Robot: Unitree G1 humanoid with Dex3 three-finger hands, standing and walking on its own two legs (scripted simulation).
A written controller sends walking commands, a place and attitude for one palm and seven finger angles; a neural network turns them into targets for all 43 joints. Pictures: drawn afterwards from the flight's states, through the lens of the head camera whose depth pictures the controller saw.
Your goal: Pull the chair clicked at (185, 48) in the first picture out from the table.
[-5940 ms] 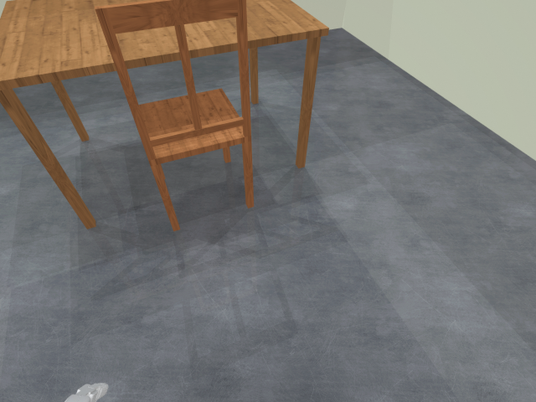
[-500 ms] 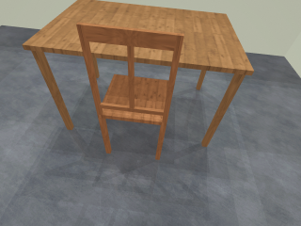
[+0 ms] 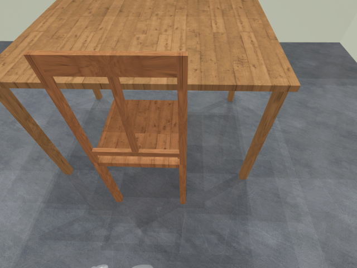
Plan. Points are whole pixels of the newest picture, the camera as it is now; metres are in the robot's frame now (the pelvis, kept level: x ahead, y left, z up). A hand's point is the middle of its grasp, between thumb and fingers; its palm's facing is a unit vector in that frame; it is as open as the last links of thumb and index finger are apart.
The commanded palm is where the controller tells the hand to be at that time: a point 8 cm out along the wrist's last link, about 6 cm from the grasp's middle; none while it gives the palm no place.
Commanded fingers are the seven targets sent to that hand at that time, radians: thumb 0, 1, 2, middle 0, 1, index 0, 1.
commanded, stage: take the last steps up to it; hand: left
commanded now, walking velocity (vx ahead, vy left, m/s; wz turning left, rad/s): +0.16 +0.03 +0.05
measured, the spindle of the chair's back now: (126, 120) +0.56 +0.20 -0.06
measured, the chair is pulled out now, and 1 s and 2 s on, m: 0.00 0.00 0.00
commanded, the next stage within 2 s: come to a stop and stand still in 0.04 s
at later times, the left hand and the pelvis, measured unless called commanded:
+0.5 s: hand out of the picture +0.09 +0.21 -0.17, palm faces +0.03 -0.98 -0.20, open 7.4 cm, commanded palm none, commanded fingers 0.00 0.90 0.90 -0.20 -0.30 -0.20 -0.30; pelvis +0.08 +0.03 +0.01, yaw -2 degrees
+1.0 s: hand out of the picture +0.06 +0.16 -0.15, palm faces +0.04 -0.97 -0.24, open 7.3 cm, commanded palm none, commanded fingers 0.00 0.90 0.90 -0.20 -0.30 -0.20 -0.30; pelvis +0.05 -0.02 +0.02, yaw -1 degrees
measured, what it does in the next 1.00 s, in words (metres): steps on the spot: left foot, then right foot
